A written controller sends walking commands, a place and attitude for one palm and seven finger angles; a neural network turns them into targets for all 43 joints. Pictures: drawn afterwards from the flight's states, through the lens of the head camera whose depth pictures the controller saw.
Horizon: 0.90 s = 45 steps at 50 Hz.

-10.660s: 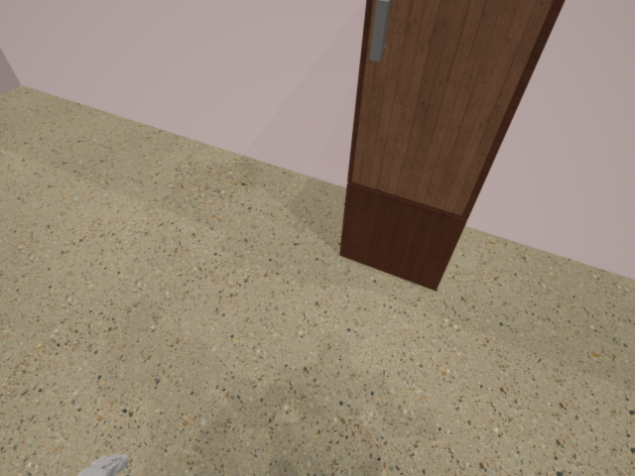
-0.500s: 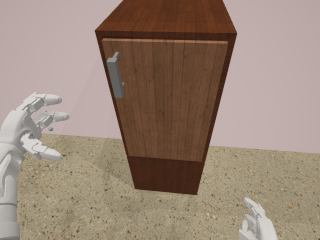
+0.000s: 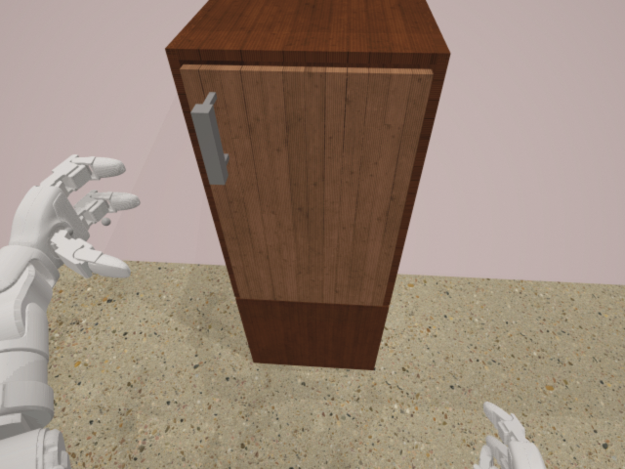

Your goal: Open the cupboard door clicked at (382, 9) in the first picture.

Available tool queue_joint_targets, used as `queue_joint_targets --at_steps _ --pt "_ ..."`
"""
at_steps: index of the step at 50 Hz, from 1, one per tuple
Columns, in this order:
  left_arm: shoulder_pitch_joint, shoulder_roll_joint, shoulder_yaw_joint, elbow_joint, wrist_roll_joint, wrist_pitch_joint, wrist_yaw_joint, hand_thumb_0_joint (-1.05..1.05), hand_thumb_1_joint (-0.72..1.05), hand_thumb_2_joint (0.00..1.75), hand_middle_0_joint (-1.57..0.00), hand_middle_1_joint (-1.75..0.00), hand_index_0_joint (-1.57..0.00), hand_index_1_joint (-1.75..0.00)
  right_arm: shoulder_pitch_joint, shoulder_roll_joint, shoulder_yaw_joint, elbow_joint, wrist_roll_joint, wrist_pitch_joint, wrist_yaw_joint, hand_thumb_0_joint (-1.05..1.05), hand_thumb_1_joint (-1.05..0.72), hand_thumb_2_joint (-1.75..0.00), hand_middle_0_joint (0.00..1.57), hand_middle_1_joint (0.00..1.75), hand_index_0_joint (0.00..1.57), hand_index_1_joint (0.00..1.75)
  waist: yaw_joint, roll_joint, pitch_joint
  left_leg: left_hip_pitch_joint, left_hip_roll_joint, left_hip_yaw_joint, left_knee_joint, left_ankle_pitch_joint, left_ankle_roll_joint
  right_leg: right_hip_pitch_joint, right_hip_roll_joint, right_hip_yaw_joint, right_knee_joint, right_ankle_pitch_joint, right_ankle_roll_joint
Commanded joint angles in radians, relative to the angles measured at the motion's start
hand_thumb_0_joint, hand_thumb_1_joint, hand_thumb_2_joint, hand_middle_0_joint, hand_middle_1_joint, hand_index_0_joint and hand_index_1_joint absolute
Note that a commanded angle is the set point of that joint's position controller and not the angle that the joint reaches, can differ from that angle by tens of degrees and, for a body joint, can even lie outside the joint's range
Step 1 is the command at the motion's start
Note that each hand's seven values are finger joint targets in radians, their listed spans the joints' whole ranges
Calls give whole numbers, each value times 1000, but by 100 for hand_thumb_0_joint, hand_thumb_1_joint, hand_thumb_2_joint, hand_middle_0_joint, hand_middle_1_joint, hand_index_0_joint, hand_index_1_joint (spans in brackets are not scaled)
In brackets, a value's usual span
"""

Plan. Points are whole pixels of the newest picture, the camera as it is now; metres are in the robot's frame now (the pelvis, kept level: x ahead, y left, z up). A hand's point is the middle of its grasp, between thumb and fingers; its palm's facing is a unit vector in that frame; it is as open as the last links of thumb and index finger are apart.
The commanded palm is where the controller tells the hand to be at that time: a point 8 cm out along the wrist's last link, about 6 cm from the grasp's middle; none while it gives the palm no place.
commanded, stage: move the hooked fingers beside the handle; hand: left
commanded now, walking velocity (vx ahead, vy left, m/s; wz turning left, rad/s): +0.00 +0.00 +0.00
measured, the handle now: (215, 138) +0.55 +0.19 +0.15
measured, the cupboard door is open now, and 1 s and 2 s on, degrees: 0 0 0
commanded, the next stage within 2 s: none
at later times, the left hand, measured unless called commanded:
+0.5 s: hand (131, 188) +0.41 +0.27 +0.16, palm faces +0.00 -1.00 -0.02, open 14.0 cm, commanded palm +0.39 +0.32 +0.16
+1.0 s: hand (148, 158) +0.47 +0.26 +0.17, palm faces -0.02 -1.00 +0.01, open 14.0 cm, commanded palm +0.46 +0.32 +0.16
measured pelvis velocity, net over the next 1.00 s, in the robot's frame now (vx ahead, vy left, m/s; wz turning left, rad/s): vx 0.01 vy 0.02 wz -0.01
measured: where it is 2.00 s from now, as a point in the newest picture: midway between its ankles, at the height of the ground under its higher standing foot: outside the picture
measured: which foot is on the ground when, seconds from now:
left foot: down 0.00-1.00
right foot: down 0.00-1.00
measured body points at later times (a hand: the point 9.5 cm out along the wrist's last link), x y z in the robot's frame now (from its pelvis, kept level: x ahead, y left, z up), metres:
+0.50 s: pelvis +0.01 +0.01 +0.00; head +0.03 +0.01 +0.45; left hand +0.41 +0.32 +0.17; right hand +0.12 -0.25 -0.10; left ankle +0.01 +0.11 -0.74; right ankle +0.01 -0.10 -0.74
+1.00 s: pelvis +0.01 +0.02 -0.01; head +0.06 +0.02 +0.44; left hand +0.47 +0.32 +0.17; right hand +0.05 -0.26 -0.11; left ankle +0.01 +0.11 -0.74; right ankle +0.01 -0.10 -0.74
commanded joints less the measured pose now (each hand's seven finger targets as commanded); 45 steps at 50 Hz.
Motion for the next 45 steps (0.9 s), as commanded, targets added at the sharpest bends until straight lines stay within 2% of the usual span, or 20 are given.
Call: queue_joint_targets --at_steps 1,2,5,9,10,12,16,17,18,25,27,29,31,32,33,35,37,38,41,45 --pt "-407 278 50 -157 -14 -76 6 0 -50 30 -30 -120 -30 -120 -69 -128 -51 -153 -2 -49 -4 0 -90 -90 20 30 20 30 -6 23 -194 71 -24 -54 -65 147 28 13 2 59 -69 172 2" --pt "-418 298 65 -143 -16 -81 7 0 -50 30 -30 -120 -30 -120 -63 -132 -53 -151 -4 -45 -3 0 -90 -90 20 30 20 30 -3 -4 -191 67 -20 -55 -62 159 29 19 5 61 -70 181 2" --pt "-485 306 56 -140 -2 -98 13 0 -50 30 -30 -120 -30 -120 -46 -135 -57 -146 -4 -41 -5 0 -90 -90 20 30 20 30 -15 27 -234 83 -23 -52 -58 159 31 11 3 64 -64 182 2" --pt "-517 333 73 -123 7 -126 23 0 -50 30 -30 -120 -30 -120 -22 -137 -61 -141 -8 -35 -2 0 -90 -90 20 30 20 30 -13 38 -273 94 -21 -56 -52 193 30 27 6 63 -54 214 -1" --pt "-533 317 56 -120 11 -129 23 0 -50 30 -30 -120 -30 -120 -19 -136 -60 -139 -10 -35 -2 0 -90 -90 20 30 20 30 -16 68 -281 98 -23 -55 -52 197 29 23 5 64 -51 218 -2" --pt "-517 344 79 -78 11 -131 25 0 -50 30 -30 -120 -30 -120 -3 -143 -61 -135 -12 -27 1 0 -90 -90 20 30 20 30 -9 21 -283 89 -20 -57 -50 212 29 37 7 60 -49 230 -4" --pt "-594 304 26 9 25 -120 18 0 -50 30 -30 -120 -30 -120 14 -147 -63 -117 -9 -16 0 0 -90 -90 20 30 20 30 -37 48 -228 71 -19 -58 -51 187 27 -29 8 54 -52 208 -4" --pt "-594 324 44 25 24 -122 19 0 -50 30 -30 -120 -30 -120 24 -151 -66 -118 -10 -10 2 0 -90 -90 20 30 20 30 -30 7 -239 67 -18 -61 -50 203 27 -10 10 51 -50 219 -6" --pt "-597 318 33 28 29 -121 18 0 -50 30 -30 -120 -30 -120 21 -152 -67 -123 -10 -9 3 0 -90 -90 20 30 20 30 -29 32 -256 71 -20 -59 -47 206 28 -14 9 56 -46 224 -5" --pt "-681 319 27 19 38 -173 30 0 -50 30 -30 -120 -30 -120 60 -153 -74 -113 -19 7 11 0 -90 -90 20 30 20 30 -38 54 -341 130 -13 -70 -23 322 22 -11 15 52 -23 301 -8" --pt "-659 336 46 47 35 -176 34 0 -50 30 -30 -120 -30 -120 69 -157 -75 -110 -20 18 14 0 -90 -90 20 30 20 30 -34 20 -331 120 -10 -71 -23 339 22 -5 17 47 -21 310 -8" --pt "-692 298 12 84 40 -168 36 0 -50 30 -30 -120 -30 -120 70 -154 -74 -105 -18 23 16 0 -90 -90 20 30 20 30 -47 28 -300 104 -11 -69 -27 311 22 -34 16 46 -24 292 -5" --pt "-715 317 22 111 53 -164 44 0 -50 30 -30 -120 -30 -120 80 -159 -77 -97 -21 29 17 0 -90 -90 20 30 20 30 -48 46 -288 91 -11 -70 -27 295 20 -45 15 47 -24 277 -7" --pt "-718 318 16 129 53 -162 47 0 -50 30 -30 -120 -30 -120 84 -161 -76 -97 -20 37 18 0 -90 -90 20 30 20 30 -55 20 -278 82 -11 -64 -23 288 25 -44 14 48 -26 278 -6" --pt "-716 363 54 164 59 -161 52 0 -50 30 -30 -120 -30 -120 90 -164 -77 -93 -21 41 17 0 -90 -90 20 30 20 30 -47 15 -281 60 -13 -65 -24 276 25 -36 14 51 -24 278 -5" --pt "-780 352 29 192 71 -171 53 0 -50 30 -30 -120 -30 -120 103 -165 -75 -88 -22 51 17 0 -90 -90 20 30 20 30 -69 10 -279 49 -13 -65 -21 259 26 -52 13 51 -22 267 -3" --pt "-831 391 46 228 75 -196 52 0 -50 30 -30 -120 -30 -120 114 -170 -76 -80 -25 59 15 0 -90 -90 20 30 20 30 -77 -2 -285 35 -13 -59 -9 249 30 -49 13 57 -19 265 -2" --pt "-861 421 62 234 81 -212 50 0 -50 30 -30 -120 -30 -120 120 -171 -76 -77 -26 61 14 0 -90 -90 20 30 20 30 -75 26 -306 36 -14 -62 -7 248 28 -46 13 61 -13 267 -2" --pt "-947 403 21 279 99 -256 36 0 -50 30 -30 -120 -30 -120 143 -172 -75 -59 -30 62 13 0 -90 -90 20 30 20 30 -98 87 -333 58 -14 -69 9 254 24 -84 13 62 -6 255 -3" --pt "-960 398 16 339 90 -282 12 0 -50 30 -30 -120 -30 -120 174 -182 -82 -40 -35 72 15 0 -90 -90 20 30 20 30 -106 75 -388 85 -9 -76 28 298 23 -97 18 60 5 281 0"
